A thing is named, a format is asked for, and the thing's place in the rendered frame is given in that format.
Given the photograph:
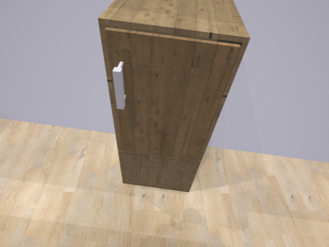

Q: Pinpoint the cupboard door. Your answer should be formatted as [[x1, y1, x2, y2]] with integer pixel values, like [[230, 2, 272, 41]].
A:
[[104, 27, 241, 161]]

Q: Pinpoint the handle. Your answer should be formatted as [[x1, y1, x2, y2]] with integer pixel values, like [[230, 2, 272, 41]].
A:
[[112, 62, 126, 110]]

